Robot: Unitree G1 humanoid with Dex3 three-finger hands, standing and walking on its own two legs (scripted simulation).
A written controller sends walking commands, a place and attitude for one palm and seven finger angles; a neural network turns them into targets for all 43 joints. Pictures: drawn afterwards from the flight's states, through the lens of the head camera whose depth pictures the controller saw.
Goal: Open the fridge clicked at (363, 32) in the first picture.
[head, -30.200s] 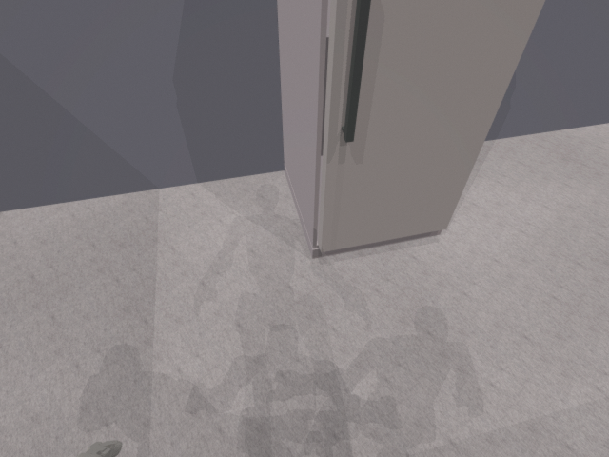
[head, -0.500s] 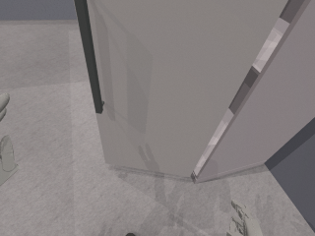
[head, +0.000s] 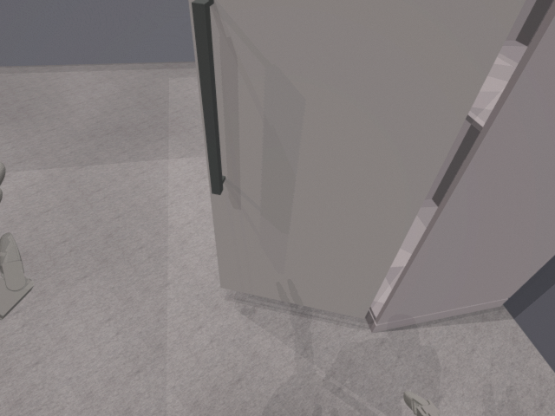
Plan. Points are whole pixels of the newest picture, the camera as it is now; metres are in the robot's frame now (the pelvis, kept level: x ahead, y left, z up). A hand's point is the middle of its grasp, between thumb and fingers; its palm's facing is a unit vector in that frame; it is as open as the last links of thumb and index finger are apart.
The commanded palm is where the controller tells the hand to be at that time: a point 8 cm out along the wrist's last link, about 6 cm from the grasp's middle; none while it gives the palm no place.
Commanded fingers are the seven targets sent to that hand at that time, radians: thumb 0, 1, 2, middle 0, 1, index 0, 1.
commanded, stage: stop stepping back and stand still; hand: left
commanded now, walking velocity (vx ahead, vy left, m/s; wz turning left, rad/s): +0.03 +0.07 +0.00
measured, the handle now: (214, 112) +0.68 +0.19 +0.10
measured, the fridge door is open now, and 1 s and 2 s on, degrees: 66 66 66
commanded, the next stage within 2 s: let the arm hang, fingers relaxed in 0.66 s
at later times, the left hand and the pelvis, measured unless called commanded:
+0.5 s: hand (27, 254) +0.24 +0.31 +0.16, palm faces +0.44 -0.77 -0.45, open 7.5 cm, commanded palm +0.18 +0.34 +0.18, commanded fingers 0.00 0.90 0.90 -0.20 -0.30 -0.20 -0.30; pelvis +0.04 +0.03 +0.01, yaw +1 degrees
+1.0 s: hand out of the picture +0.14 +0.25 -0.14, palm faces -0.01 -0.96 -0.27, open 7.4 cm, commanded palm none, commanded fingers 0.00 0.90 0.90 -0.20 -0.30 -0.20 -0.30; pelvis +0.03 +0.05 +0.00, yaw +2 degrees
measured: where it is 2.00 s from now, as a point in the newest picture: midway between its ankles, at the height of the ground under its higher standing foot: outside the picture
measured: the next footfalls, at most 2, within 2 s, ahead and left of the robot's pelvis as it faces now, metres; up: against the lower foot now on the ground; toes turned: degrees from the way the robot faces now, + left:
none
